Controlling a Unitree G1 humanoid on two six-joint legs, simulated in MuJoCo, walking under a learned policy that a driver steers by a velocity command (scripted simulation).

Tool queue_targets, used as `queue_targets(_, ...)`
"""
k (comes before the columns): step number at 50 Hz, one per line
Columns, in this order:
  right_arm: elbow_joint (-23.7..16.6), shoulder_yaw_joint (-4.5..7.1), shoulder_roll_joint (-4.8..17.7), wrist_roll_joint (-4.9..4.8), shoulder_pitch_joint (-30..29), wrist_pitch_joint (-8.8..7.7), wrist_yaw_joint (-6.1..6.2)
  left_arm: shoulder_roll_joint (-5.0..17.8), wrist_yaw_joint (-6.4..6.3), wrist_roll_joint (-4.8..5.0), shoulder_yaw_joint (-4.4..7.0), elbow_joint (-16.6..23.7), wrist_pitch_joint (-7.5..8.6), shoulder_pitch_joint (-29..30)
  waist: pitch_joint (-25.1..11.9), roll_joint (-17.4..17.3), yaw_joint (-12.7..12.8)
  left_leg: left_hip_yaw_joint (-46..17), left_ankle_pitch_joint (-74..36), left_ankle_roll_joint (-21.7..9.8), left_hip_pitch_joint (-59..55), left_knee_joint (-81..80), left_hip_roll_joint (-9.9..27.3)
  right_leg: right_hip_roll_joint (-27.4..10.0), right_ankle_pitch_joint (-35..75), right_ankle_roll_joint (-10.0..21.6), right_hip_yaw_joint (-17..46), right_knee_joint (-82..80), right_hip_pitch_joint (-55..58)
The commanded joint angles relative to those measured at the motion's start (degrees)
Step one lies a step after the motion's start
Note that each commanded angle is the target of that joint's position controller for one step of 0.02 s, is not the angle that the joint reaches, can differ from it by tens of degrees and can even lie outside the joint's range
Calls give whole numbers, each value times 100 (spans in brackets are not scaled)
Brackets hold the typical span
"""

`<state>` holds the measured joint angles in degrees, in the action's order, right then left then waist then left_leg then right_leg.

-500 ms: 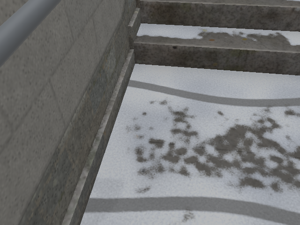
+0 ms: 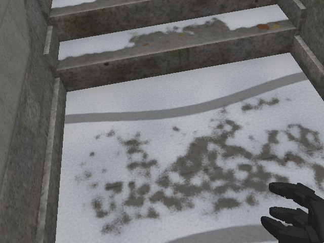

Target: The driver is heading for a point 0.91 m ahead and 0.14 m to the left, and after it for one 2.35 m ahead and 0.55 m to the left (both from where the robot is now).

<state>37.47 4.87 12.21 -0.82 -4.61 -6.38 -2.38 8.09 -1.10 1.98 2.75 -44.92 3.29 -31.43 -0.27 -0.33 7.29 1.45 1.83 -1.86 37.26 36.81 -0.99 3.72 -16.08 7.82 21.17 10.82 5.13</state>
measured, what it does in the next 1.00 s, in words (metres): walks ahead: left foot, then right foot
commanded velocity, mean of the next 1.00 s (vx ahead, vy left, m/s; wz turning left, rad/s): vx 0.50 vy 0.00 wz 0.12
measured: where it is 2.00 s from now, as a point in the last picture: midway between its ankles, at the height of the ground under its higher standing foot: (193, 147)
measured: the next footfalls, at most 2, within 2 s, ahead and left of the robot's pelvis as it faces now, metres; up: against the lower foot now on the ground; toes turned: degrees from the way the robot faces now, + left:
left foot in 0.10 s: +0.19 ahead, +0.14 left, +0.00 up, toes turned -2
right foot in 0.50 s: +0.50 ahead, -0.17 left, +0.00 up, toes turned -5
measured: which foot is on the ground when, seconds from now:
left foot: up 0.00-0.08, down 0.10-0.50, up 0.52-1.00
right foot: down 0.00-0.10, up 0.12-0.48, down 0.50-1.00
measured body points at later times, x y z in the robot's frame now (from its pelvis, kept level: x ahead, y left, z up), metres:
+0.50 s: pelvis +0.32 -0.04 -0.03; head +0.35 -0.06 +0.42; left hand +0.60 +0.16 -0.07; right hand +0.26 -0.29 -0.18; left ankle +0.15 +0.14 -0.75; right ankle +0.47 -0.16 -0.75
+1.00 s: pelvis +0.59 -0.06 -0.01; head +0.60 -0.05 +0.43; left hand +0.60 +0.22 -0.14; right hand +0.79 -0.27 -0.11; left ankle +0.75 +0.11 -0.70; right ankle +0.47 -0.17 -0.75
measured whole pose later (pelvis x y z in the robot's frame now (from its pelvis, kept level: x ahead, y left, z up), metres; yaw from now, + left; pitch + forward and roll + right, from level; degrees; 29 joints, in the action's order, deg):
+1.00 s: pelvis +0.59 -0.06 -0.01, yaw +9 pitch +1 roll -2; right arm 41.8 3.2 13.8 -1.0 8.0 -1.7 -3.2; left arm 14.1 -1.5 -0.4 3.6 -45.8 4.5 -19.2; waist 0.0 -2.0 2.8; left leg -1.3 -1.6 -1.0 40.3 42.6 4.6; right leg 0.6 -19.2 0.1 -13.7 13.1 5.0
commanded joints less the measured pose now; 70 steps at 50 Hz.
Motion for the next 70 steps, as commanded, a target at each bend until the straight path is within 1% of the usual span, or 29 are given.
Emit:
queue_targets(1,-532,82,337,-14,-740,-70,7,872,76,16,234,151,32,-191,65,1068,-212,292,167,-140,-1419,-585,-420,-1068,5314,238,198,734,-342)
queue_targets(4,-116,275,971,-50,1216,27,253,1159,183,-79,318,517,74,915,-947,959,-1416,-239,-17,-763,-4101,-1058,54,-770,6414,-47,212,2962,-1122)
queue_targets(5,106,272,1140,-1,2471,92,341,619,245,-303,150,658,196,1245,-1657,159,-1842,-1089,-284,-1099,-5875,-590,976,-322,3079,-197,36,4655,-2359)
queue_targets(6,244,162,1010,118,2560,140,347,-128,204,-398,-81,522,275,354,-1490,-1259,-1229,-2317,-2837,-1547,-6378,51,1990,594,-2047,-362,-151,6258,-3854)
queue_targets(7,516,224,971,97,2872,90,338,576,58,82,32,494,220,-26,-1563,-1750,-1216,-3829,-700,-2148,-6080,-1196,2587,399,-1687,-643,-608,7344,-4539)
queue_targets(9,464,116,545,-5,2189,1,397,1126,-19,100,111,712,202,968,-263,-833,-1122,-3154,731,-1861,-4373,-2021,2152,-242,-703,-778,-1119,7609,-4899)
queue_targets(10,491,48,519,20,2068,-53,379,1103,-26,-13,107,799,182,1361,72,-366,-1000,-2866,725,-1776,-3748,-2338,1984,-384,-503,-755,-1213,7664,-4849)
queue_targets(14,879,-138,255,-2,2056,-160,367,561,56,-58,-41,1238,191,1976,669,-367,-532,-1545,-616,-1369,-2893,-2835,1478,-970,-253,-702,-1515,6320,-5032)
queue_targets(17,739,-34,881,-125,1730,-111,348,391,120,-208,-123,1372,161,2400,511,-109,-603,-354,-1255,-959,-1931,-2808,806,-915,1294,-826,-2034,3867,-3500)
queue_targets(19,809,32,1300,-176,2145,-102,303,569,164,-129,-74,1535,87,2780,380,-246,-829,-548,-983,-1005,-2162,-3086,1145,-779,1583,-778,-2096,3268,-3029)
queue_targets(22,1067,57,1372,-153,2471,-30,249,928,241,-5,46,1703,103,2909,575,-13,-792,-584,-946,-849,-3129,-2745,1588,-848,1462,-397,-1950,2405,-3307)
queue_targets(25,1107,-87,1079,-50,2577,97,263,1526,194,-73,392,1220,-16,1257,-548,-414,42,-54,-2393,-339,-2803,-378,1012,-405,1169,-166,-2345,2319,-795)
queue_targets(26,976,-240,709,149,2835,107,287,2044,94,-158,509,1113,-32,283,-1328,747,284,168,-583,-76,-1472,1848,500,-1575,1174,158,-912,2355,807)
queue_targets(27,888,-427,87,-20,3687,35,236,2298,162,-290,439,1251,39,382,-2412,2490,-292,-582,2961,32,-284,3626,-278,-2821,-142,1003,2036,871,1540)
queue_targets(28,964,-201,842,-161,3308,-1,200,1721,213,-303,284,1266,89,575,-2092,1594,-252,-1115,2769,18,134,4343,-52,-2629,-993,756,2418,334,1089)
queue_targets(30,651,-176,891,-127,2237,50,229,1321,258,-230,141,1176,145,1376,-827,318,-455,-841,1758,-41,448,4145,496,-2286,-144,347,501,530,-339)
queue_targets(34,743,-90,739,-69,2549,337,125,1168,265,-303,150,1011,420,1772,-310,455,-972,-878,1076,63,-229,3479,809,-1869,1229,396,-1010,-60,-1628)
queue_targets(43,309,-25,632,9,1381,390,168,1327,2,-334,243,446,306,1447,335,322,-669,-960,-505,290,898,1819,622,-1853,1811,185,-2450,-376,-1009)
queue_targets(48,-105,-147,391,-9,491,366,-117,1543,-102,-212,332,166,182,1147,725,181,-292,-269,-456,94,1057,471,644,-2016,2060,46,-2984,-190,-140)
queue_targets(52,-304,-46,589,12,725,350,-186,1758,-96,-127,391,167,39,1359,385,566,-541,509,472,-304,-9,80,86,-1941,5365,-166,-3310,983,57)
queue_targets(54,-16,205,1074,13,2201,332,-102,1898,-126,-24,416,253,-16,1637,-439,629,-1337,615,51,-613,-1908,-555,-416,-1660,6208,-460,-3423,2869,-307)
queue_targets(55,105,370,1514,38,2857,363,42,1720,-114,-61,352,362,57,1624,-893,162,-1663,-159,-1360,-882,-3490,-782,-55,-1317,4326,-818,-3387,4510,-1518)
queue_targets(56,35,396,2119,129,2670,381,147,743,-14,-470,84,557,174,1004,-1408,-1596,-837,-2224,-4634,-1639,-5362,12,1436,-320,-2337,-1157,-2995,6717,-3777)
queue_targets(57,-275,347,1980,191,2725,329,88,1187,73,-283,56,566,317,776,-3119,-1024,-1103,-4245,-3562,-2635,-6069,-733,2305,-30,-2548,-1184,-1554,7773,-4243)
queue_targets(58,-316,293,1665,155,2546,338,65,1557,68,-68,151,697,337,1637,-2640,-362,-1367,-3607,-3099,-2291,-5575,-1101,1997,-314,-1925,-1087,-1360,7667,-4439)
queue_targets(60,-364,143,1159,-89,1840,366,107,1462,-78,-199,121,810,250,2061,-1169,181,-967,-2572,-2469,-1778,-3842,-1379,1480,-714,-1038,-1075,-1572,6815,-4607)
queue_targets(61,-408,119,1103,-29,1660,391,142,1521,-118,-239,158,831,157,1988,-936,81,-761,-2352,-2501,-1719,-3120,-1535,1357,-791,-864,-1088,-1543,6578,-4269)
queue_targets(64,-388,136,1186,94,1553,406,197,1342,-152,-296,128,808,-16,1810,-797,-107,-522,-1880,-3104,-1598,-2223,-1653,1078,-755,-702,-1166,-1660,5805,-3817)
queue_targets(70,-358,170,1349,-22,1533,667,448,1214,-193,-268,63,888,-154,2274,-1080,-425,-633,-1872,-1901,-1162,-2274,-1434,772,-514,276,-1411,-1611,4301,-3825)
Velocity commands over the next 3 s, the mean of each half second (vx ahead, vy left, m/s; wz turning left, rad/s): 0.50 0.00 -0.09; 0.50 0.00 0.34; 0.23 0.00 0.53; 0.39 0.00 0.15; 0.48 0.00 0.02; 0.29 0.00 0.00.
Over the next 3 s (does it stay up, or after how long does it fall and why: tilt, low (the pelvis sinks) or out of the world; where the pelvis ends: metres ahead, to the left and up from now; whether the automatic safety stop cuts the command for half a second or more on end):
stays up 1.32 0.31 -0.01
